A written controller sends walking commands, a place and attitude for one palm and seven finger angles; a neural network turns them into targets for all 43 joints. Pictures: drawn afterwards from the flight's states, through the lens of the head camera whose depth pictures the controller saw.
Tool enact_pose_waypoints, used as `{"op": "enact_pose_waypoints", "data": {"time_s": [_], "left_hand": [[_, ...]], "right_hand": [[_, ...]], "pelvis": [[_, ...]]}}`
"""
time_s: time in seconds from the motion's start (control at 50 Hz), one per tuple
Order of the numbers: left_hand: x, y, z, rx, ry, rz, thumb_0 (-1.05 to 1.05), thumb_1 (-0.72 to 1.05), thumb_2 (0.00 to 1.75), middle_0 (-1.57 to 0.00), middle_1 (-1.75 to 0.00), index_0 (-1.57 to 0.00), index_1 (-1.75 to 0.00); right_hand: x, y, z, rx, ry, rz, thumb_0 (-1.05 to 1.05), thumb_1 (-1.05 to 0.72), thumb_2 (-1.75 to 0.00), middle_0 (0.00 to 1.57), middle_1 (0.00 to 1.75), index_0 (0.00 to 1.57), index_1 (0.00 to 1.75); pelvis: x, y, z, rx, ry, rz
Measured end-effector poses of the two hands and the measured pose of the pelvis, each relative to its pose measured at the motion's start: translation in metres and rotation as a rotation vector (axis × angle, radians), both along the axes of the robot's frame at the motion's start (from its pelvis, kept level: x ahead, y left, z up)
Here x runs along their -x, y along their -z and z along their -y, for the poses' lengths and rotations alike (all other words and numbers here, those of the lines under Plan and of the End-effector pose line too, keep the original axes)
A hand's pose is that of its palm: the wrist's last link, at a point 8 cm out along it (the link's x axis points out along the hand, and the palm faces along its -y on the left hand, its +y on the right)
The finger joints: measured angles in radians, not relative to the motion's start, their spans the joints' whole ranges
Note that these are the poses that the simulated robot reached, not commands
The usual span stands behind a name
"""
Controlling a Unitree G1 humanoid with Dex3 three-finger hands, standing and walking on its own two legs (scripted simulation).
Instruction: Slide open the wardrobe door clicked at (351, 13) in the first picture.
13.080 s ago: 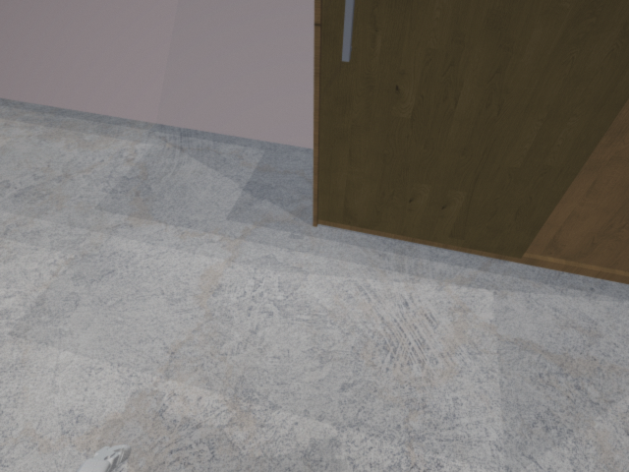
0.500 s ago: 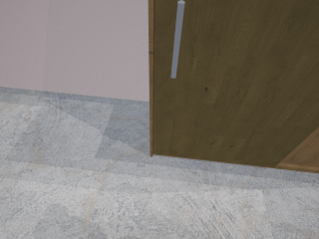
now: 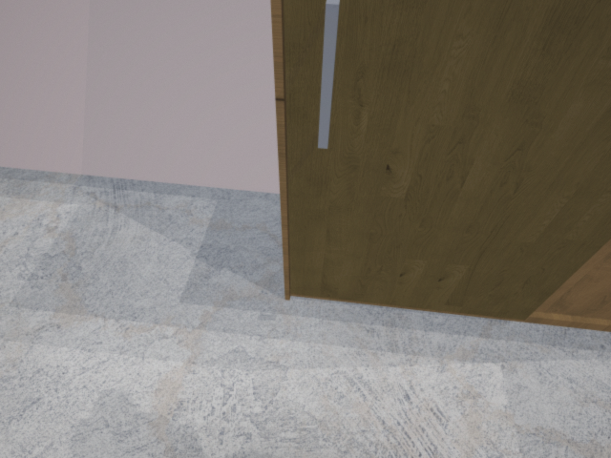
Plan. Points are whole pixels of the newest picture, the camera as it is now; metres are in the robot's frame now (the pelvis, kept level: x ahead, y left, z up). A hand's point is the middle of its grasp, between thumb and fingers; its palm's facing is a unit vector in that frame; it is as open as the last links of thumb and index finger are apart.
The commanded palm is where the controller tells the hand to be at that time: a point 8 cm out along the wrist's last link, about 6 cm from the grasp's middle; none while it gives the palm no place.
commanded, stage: look again from close up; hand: left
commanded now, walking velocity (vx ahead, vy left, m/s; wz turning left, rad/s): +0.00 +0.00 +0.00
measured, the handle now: (328, 78) +0.71 +0.01 +0.13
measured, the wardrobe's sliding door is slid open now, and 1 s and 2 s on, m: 0.00 0.00 0.00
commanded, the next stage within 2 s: shuffle to correct the standing spot in 0.22 s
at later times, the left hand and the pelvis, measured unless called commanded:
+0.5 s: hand out of the picture +0.01 +0.17 -0.18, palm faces +0.04 -0.98 -0.18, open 7.3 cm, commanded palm none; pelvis +0.02 +0.00 -0.01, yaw -1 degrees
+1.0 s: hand out of the picture +0.04 +0.09 -0.19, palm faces +0.06 -0.99 -0.08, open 7.4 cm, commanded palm none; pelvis +0.18 -0.03 -0.03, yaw -2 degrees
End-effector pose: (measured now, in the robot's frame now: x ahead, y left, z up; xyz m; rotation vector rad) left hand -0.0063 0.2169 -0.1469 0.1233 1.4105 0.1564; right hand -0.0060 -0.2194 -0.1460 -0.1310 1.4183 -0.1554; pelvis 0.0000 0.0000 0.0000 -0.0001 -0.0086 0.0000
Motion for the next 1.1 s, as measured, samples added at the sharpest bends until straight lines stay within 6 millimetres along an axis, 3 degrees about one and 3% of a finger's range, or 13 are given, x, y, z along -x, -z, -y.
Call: {"op": "enact_pose_waypoints", "data": {"time_s": [0.42,0.56,0.66,0.7,0.78,0.88,0.96,1.02,1.1], "left_hand": [[-0.007,0.002,-0.004,-0.007,-0.017,-0.002,0.00,0.91,0.90,-0.19,-0.30,-0.20,-0.30],[-0.014,0.008,-0.001,0.001,0.009,-0.056,0.00,0.91,0.90,-0.19,-0.30,-0.20,-0.30],[-0.038,0.004,0.015,-0.020,0.006,-0.049,0.00,0.91,0.90,-0.19,-0.30,-0.20,-0.30],[-0.044,0.002,0.023,-0.032,-0.031,-0.020,0.00,0.91,0.90,-0.19,-0.30,-0.20,-0.30],[-0.038,-0.002,0.042,-0.026,-0.081,-0.063,0.00,0.91,0.90,-0.19,-0.30,-0.20,-0.30],[-0.021,-0.004,0.070,0.043,-0.090,-0.238,0.00,0.91,0.90,-0.19,-0.30,-0.20,-0.30],[-0.028,0.005,0.078,0.103,-0.085,-0.350,0.00,0.91,0.90,-0.20,-0.30,-0.20,-0.30],[-0.061,0.016,0.071,0.111,-0.067,-0.343,0.01,0.91,0.90,-0.20,-0.30,-0.20,-0.30],[-0.142,0.019,0.056,0.082,-0.023,-0.183,0.01,0.91,0.90,-0.20,-0.30,-0.20,-0.30]], "right_hand": [[-0.017,-0.001,0.006,0.017,-0.016,0.013,0.00,-0.91,-0.90,0.20,0.30,0.20,0.30],[-0.020,0.007,0.010,0.009,0.046,0.018,0.00,-0.91,-0.90,0.20,0.30,0.20,0.30],[-0.017,0.017,0.026,-0.014,0.069,-0.052,0.00,-0.90,-0.90,0.20,0.30,0.20,0.30],[-0.024,0.016,0.033,-0.021,0.040,-0.102,0.00,-0.90,-0.90,0.20,0.30,0.20,0.30],[-0.073,0.010,0.047,-0.011,-0.011,-0.090,0.00,-0.90,-0.90,0.20,0.30,0.20,0.30],[-0.175,0.009,0.051,0.005,-0.046,0.068,0.00,-0.91,-0.90,0.20,0.30,0.19,0.30],[-0.255,0.010,0.042,0.026,-0.057,0.230,0.00,-0.91,-0.90,0.20,0.30,0.19,0.30],[-0.285,0.005,0.036,0.040,-0.042,0.298,0.00,-0.91,-0.90,0.20,0.30,0.19,0.30],[-0.288,-0.007,0.037,0.054,0.008,0.282,-0.01,-0.92,-0.90,0.20,0.30,0.20,0.30]], "pelvis": [[-0.011,0.002,0.002,0.001,-0.005,-0.005],[-0.033,0.010,0.011,-0.013,0.031,-0.026],[-0.057,0.015,0.031,-0.001,0.016,-0.043],[-0.069,0.014,0.037,-0.007,-0.002,-0.050],[-0.094,0.009,0.044,-0.022,-0.009,-0.047],[-0.128,0.012,0.042,-0.010,0.012,-0.041],[-0.163,0.024,0.036,0.009,0.030,-0.023],[-0.186,0.027,0.033,0.008,0.050,-0.006],[-0.208,0.014,0.035,0.015,0.056,0.000]]}}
